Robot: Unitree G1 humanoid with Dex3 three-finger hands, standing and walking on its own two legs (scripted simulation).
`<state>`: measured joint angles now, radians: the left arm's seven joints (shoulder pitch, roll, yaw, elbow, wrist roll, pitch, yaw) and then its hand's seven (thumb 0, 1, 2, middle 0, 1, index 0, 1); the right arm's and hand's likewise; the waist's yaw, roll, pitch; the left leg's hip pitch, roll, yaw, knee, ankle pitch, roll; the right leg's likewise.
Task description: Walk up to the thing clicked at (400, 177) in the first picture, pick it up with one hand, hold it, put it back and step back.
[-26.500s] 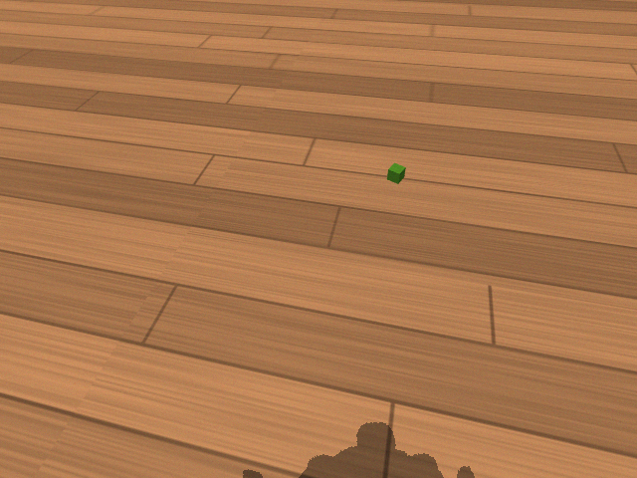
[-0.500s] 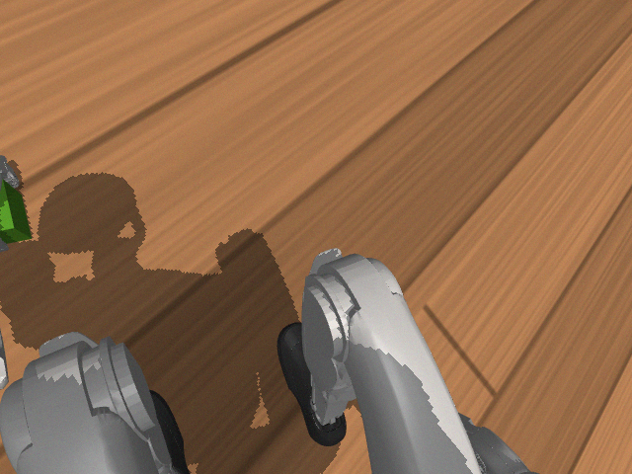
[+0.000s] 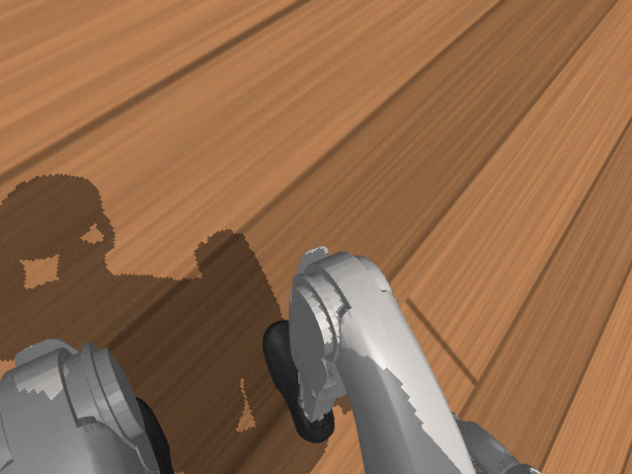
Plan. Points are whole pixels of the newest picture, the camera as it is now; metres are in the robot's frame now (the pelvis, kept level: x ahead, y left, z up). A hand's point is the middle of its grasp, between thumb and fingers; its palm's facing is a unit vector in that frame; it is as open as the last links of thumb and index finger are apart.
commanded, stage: open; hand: left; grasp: from above
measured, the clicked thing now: out of the picture +0.46 +0.30 -0.27
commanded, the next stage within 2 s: withdraw in 0.96 s
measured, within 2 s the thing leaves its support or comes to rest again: neither
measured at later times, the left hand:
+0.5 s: hand out of the picture +0.46 +0.30 -0.24, palm faces -0.46 -0.10 -0.88, open 12.3 cm
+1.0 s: hand out of the picture +0.46 +0.30 -0.24, palm faces -0.48 -0.12 -0.87, open 14.3 cm
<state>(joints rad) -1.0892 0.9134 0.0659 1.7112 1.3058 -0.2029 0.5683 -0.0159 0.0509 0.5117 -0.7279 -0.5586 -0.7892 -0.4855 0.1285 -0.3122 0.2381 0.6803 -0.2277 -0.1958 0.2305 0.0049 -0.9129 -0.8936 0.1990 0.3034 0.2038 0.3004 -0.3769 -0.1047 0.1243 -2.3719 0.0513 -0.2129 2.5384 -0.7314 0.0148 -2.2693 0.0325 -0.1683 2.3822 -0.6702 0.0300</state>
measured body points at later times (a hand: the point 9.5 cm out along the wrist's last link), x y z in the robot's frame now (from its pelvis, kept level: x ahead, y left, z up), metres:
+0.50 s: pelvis +0.00 +0.00 +0.00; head +0.27 +0.11 +0.33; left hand +0.48 +0.30 -0.19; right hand +0.04 -0.26 -0.06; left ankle +0.06 +0.13 -0.27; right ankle +0.11 -0.11 -0.27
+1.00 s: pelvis +0.00 +0.00 +0.00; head +0.28 +0.12 +0.33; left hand +0.48 +0.31 -0.19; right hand +0.04 -0.26 -0.06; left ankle +0.06 +0.13 -0.27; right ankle +0.11 -0.11 -0.27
